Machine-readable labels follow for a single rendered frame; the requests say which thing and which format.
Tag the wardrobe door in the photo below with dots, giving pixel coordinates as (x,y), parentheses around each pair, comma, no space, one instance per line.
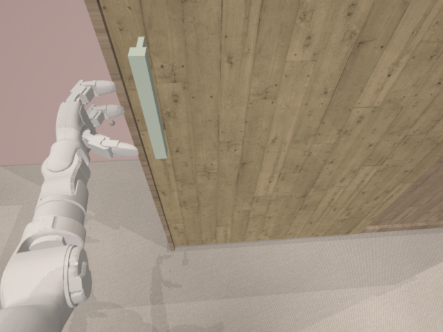
(285,118)
(421,202)

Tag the handle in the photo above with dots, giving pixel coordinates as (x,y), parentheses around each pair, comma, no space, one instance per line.
(141,70)

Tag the robot left upper arm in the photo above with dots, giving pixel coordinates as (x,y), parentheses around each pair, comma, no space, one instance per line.
(42,287)

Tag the robot left hand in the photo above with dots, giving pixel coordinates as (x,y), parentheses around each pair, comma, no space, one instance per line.
(73,121)

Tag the robot left forearm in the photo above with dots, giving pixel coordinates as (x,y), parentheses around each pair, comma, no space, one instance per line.
(62,204)

